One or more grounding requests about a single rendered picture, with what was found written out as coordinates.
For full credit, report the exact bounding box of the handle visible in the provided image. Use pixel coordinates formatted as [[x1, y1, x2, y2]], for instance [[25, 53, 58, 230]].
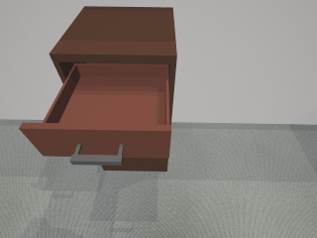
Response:
[[69, 143, 124, 166]]

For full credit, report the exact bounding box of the drawer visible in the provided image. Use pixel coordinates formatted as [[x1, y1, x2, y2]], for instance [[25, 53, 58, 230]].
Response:
[[19, 63, 171, 159]]

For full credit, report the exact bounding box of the cabinet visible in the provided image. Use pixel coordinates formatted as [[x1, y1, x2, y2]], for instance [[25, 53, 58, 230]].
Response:
[[49, 6, 177, 172]]

